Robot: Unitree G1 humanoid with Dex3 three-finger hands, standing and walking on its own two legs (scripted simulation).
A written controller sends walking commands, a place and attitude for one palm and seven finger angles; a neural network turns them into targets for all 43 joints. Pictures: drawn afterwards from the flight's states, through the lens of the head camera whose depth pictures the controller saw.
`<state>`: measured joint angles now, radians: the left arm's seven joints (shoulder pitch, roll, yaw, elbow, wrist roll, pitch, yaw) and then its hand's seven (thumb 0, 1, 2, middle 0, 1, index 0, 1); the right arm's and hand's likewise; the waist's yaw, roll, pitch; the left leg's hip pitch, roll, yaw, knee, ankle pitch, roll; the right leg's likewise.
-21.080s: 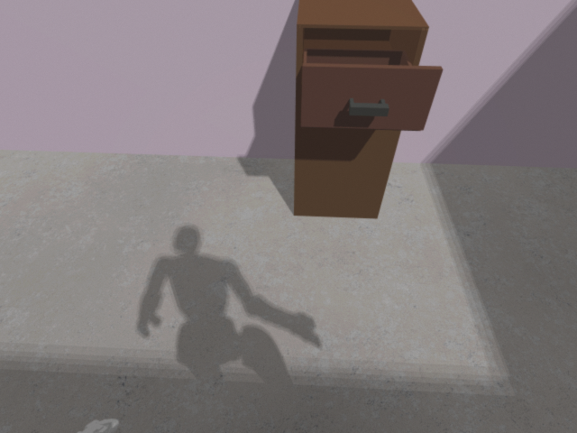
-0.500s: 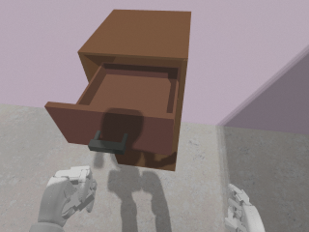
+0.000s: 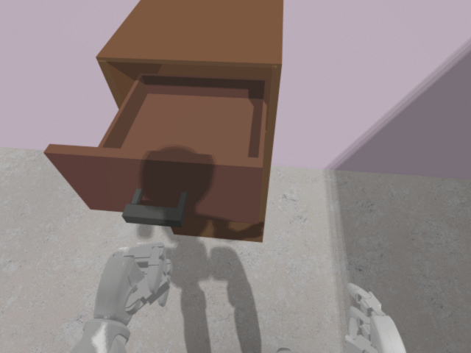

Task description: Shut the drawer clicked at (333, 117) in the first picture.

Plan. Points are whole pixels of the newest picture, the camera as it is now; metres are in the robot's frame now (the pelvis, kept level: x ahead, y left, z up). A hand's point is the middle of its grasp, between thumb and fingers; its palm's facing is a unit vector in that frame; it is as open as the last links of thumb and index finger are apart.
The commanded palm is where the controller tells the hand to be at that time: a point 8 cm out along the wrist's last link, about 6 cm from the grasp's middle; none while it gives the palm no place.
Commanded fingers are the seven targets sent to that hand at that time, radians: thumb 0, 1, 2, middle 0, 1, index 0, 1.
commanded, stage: bring the fist close to the handle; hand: left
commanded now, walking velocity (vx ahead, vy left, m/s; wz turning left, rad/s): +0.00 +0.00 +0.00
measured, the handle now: (157, 205) +0.36 +0.16 +0.04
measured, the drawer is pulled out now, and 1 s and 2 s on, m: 0.28 0.28 0.17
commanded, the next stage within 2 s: push the drawer shut in 0.66 s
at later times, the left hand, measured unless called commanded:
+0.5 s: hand (169, 266) +0.25 +0.12 +0.04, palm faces -0.07 -1.00 -0.05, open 3.3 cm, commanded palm +0.22 +0.18 +0.04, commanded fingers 0.00 0.90 0.90 -1.40 -1.60 -1.40 -1.60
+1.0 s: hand (176, 256) +0.26 +0.11 +0.04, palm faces -0.10 -0.99 -0.06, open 3.3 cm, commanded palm +0.25 +0.17 +0.04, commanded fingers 0.00 0.90 0.90 -1.40 -1.60 -1.40 -1.60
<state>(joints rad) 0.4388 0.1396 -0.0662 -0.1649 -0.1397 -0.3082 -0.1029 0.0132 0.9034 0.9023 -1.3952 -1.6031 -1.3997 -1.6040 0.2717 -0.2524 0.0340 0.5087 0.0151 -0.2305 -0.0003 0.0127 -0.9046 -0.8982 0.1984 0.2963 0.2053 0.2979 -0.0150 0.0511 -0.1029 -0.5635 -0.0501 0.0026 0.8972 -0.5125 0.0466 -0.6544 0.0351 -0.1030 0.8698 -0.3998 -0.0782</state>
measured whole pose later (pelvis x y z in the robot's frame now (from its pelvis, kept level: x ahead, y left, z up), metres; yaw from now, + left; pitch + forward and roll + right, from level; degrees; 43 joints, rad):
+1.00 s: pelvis -0.01 +0.00 -0.02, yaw +0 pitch +14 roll +0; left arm 0.16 0.16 -0.05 0.06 -0.13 -0.33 -0.06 0.01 0.90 0.90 -1.40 -1.60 -1.40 -1.60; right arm 0.24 -0.25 0.04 0.49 0.02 -0.12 0.00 0.01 -0.91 -0.90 0.20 0.30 0.21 0.30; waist -0.02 0.05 -0.12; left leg -0.71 -0.05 0.01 1.01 -0.54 0.05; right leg -0.80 0.03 -0.11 0.97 -0.42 -0.08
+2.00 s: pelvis -0.03 +0.00 -0.01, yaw +0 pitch +15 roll +0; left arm -0.46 0.19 0.08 0.71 -0.13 -0.42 -0.04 -0.03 0.82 0.94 -1.40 -1.60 -1.40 -1.60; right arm 0.29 -0.26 0.03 0.63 0.02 -0.06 0.00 0.01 -0.91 -0.90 0.20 0.30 0.21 0.30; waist -0.08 0.03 -0.10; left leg -0.76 -0.05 0.02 0.98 -0.49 0.05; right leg -0.85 0.03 -0.09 0.94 -0.36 -0.08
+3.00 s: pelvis -0.03 +0.01 -0.03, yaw -2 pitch +23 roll -1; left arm -0.98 0.37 0.31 1.24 -0.03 -0.47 -0.07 0.00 0.78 0.90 -1.40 -1.60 -1.40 -1.60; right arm 0.40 -0.27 0.04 0.62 -0.04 0.00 0.03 0.00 -0.91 -0.90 0.20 0.30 0.21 0.30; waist -0.20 0.04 -0.11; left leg -0.94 -0.03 0.04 1.05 -0.51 0.06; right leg -1.02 0.05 -0.09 0.98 -0.36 -0.07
